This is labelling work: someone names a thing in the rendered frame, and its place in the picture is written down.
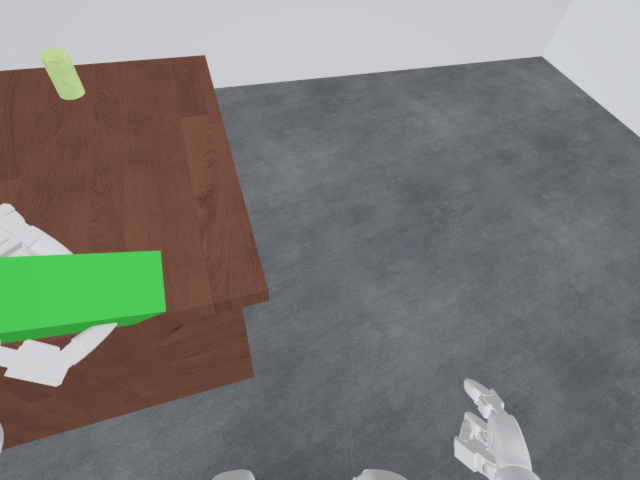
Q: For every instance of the table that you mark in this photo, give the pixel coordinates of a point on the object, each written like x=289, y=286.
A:
x=140, y=162

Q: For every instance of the left robot hand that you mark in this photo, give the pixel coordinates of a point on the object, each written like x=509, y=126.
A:
x=37, y=361

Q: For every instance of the sponge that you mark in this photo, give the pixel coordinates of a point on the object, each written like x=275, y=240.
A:
x=52, y=295

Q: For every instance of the right robot hand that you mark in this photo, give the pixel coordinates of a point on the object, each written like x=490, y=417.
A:
x=500, y=441

